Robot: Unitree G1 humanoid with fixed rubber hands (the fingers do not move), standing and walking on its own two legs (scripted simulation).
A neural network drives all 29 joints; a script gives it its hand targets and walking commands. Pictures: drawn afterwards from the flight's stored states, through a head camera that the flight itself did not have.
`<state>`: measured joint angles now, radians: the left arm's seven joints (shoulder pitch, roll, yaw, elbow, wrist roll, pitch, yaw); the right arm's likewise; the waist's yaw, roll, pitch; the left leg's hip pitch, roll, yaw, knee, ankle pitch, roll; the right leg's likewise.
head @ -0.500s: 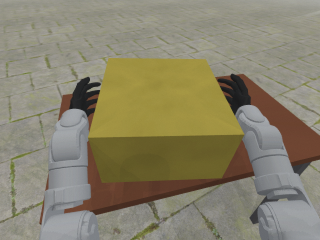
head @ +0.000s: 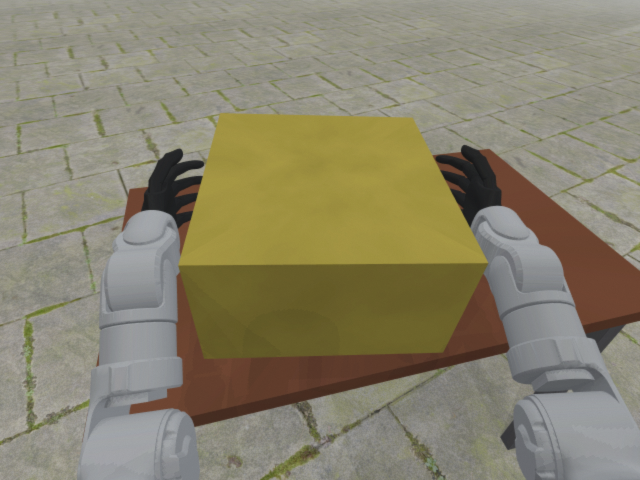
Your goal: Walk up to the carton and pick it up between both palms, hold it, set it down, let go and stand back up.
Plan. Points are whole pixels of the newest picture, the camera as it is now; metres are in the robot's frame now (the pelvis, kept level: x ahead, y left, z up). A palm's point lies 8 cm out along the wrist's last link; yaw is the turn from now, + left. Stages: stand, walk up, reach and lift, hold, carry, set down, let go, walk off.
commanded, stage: hold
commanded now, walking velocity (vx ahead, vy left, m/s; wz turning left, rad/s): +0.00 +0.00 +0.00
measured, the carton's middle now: (321, 222) +0.40 +0.00 +0.16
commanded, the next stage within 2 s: none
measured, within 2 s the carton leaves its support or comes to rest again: neither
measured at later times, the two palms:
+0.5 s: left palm (163, 219) +0.36 +0.18 +0.20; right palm (482, 215) +0.36 -0.19 +0.20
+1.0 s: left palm (164, 214) +0.37 +0.18 +0.20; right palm (481, 210) +0.37 -0.19 +0.20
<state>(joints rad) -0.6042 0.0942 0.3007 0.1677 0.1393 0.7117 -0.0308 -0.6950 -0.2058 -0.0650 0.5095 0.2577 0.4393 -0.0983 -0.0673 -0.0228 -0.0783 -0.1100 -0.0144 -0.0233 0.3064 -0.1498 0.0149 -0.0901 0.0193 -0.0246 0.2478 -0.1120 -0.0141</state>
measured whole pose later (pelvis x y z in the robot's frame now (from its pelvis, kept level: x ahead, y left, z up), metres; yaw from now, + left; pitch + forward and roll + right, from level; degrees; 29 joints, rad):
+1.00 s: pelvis +0.00 +0.00 +0.00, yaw +0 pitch -2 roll -1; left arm -0.60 0.09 0.29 0.15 0.14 0.71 -0.03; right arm -0.69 -0.21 -0.06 0.50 0.27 0.43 -0.10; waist -0.07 -0.02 -0.08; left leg -0.11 -0.01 -0.03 0.31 -0.15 0.02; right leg -0.09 0.02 -0.02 0.24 -0.11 -0.01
